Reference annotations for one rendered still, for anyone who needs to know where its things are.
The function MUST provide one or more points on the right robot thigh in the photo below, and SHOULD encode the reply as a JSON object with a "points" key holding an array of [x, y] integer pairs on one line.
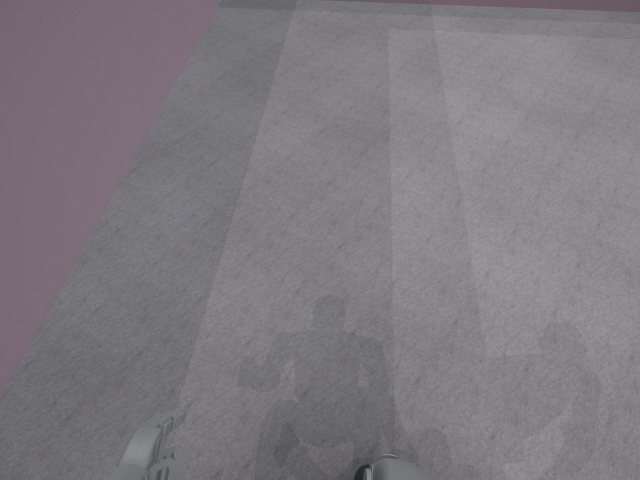
{"points": [[393, 469]]}

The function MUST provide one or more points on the right robot shin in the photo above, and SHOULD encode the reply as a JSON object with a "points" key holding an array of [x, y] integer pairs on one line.
{"points": [[385, 456]]}

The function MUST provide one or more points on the left robot hand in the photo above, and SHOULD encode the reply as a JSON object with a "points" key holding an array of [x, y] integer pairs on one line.
{"points": [[143, 448]]}

